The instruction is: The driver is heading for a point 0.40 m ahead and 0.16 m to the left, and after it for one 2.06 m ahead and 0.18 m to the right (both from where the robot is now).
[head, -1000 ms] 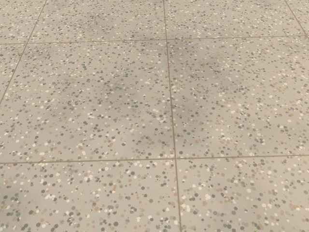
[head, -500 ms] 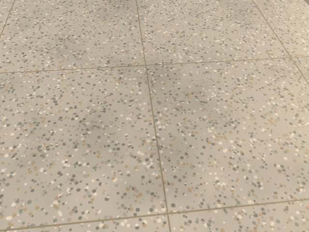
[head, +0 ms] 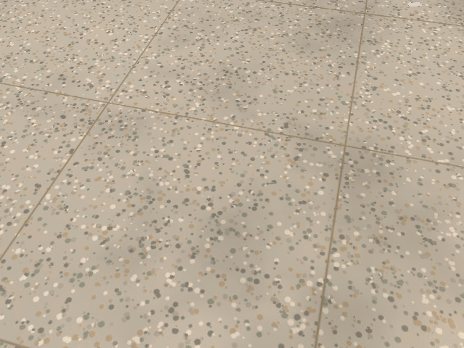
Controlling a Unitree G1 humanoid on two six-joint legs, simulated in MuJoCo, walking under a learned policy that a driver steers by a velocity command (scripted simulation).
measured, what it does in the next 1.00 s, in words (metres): walks ahead: left foot, then right foot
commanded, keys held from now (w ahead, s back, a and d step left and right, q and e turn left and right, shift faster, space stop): w+q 0.32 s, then e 0.68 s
